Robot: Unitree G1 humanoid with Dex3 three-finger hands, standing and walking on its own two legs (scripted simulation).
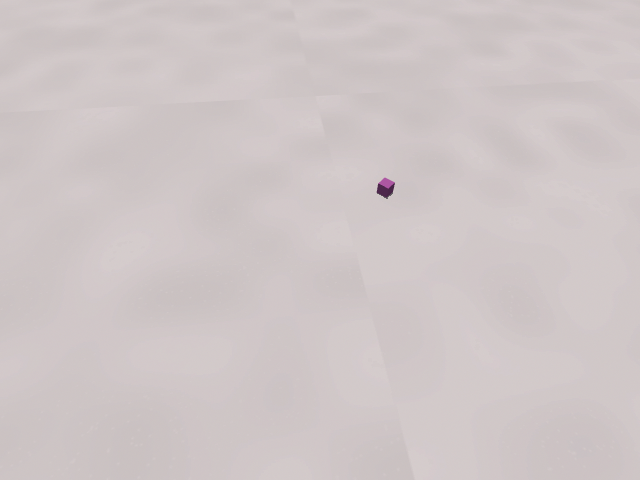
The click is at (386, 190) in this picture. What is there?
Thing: cube
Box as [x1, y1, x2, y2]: [377, 178, 394, 197]
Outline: 384,178 378,183 377,192 386,197 392,191 394,182
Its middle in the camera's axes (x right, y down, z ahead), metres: +0.33 -0.27 +1.87
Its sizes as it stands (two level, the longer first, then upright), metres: 0.059 0.059 0.059
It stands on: the floor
